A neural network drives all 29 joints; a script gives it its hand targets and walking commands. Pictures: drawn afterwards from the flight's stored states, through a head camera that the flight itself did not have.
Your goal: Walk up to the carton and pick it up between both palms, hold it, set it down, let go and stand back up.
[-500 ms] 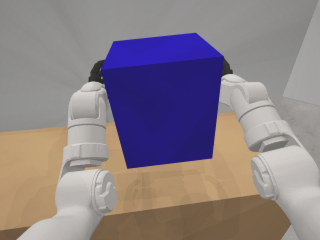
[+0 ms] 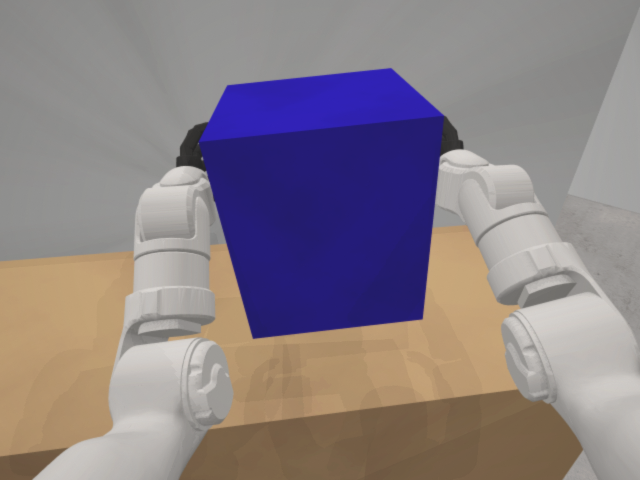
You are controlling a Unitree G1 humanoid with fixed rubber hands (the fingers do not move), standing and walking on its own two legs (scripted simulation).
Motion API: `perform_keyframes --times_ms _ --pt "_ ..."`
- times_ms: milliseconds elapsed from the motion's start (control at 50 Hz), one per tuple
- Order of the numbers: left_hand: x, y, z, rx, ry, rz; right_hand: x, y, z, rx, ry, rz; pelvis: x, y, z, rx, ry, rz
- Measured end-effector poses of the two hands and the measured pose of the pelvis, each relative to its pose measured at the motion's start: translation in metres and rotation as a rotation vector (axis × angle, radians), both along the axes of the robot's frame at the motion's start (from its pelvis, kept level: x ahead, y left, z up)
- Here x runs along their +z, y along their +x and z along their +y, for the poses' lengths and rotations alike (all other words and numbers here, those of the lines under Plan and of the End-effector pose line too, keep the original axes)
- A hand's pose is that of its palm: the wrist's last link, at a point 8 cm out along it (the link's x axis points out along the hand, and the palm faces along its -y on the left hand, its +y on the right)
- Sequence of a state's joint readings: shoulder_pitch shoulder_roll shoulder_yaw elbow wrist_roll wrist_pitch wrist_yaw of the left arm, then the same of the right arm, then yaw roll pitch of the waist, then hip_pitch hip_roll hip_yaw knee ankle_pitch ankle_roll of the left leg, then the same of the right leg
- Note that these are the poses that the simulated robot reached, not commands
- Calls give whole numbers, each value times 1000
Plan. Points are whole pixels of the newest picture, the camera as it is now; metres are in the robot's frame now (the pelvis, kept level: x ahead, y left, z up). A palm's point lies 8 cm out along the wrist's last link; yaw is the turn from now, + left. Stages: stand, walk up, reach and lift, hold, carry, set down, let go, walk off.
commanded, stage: hold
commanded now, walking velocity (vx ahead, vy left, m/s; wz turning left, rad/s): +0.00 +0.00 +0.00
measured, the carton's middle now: (323, 200) +0.38 +0.00 +0.25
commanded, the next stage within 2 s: none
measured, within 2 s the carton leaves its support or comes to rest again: neither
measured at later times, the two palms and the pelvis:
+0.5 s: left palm (198, 177) +0.38 +0.15 +0.29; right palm (450, 170) +0.37 -0.15 +0.29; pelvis +0.00 +0.00 +0.00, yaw +0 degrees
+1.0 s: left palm (189, 187) +0.37 +0.16 +0.28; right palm (440, 171) +0.37 -0.14 +0.29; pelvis +0.00 +0.00 +0.00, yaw +1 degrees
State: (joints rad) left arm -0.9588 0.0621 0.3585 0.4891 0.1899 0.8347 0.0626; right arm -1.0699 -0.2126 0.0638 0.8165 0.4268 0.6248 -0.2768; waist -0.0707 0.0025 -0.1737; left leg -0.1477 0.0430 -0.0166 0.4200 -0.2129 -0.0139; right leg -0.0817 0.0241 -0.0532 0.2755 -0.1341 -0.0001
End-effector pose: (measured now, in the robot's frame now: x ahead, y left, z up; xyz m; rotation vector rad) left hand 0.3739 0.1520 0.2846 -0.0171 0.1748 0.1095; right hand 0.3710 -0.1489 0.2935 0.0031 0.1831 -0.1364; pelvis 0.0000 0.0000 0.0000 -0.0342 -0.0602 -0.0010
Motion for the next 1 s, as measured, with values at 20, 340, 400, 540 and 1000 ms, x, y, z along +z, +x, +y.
perform_keyframes --times_ms 20,340,400,540,1000 --pt "-2 0 1 0 0 4 -1 0 1 0 1 5 0 0 0 1 0 0" --pt "0 -1 -2 -7 18 -4 -6 -4 -1 -12 33 -1 -1 -5 3 5 -2 18" --pt "2 1 -3 -6 25 9 -6 -2 -3 -15 47 11 0 -5 4 2 0 21" --pt "7 5 -6 0 31 0 -1 3 -6 -7 38 3 0 -2 3 -3 2 27" --pt "-5 1 6 8 1 -8 -4 2 6 4 17 -2 0 1 0 13 -7 7"
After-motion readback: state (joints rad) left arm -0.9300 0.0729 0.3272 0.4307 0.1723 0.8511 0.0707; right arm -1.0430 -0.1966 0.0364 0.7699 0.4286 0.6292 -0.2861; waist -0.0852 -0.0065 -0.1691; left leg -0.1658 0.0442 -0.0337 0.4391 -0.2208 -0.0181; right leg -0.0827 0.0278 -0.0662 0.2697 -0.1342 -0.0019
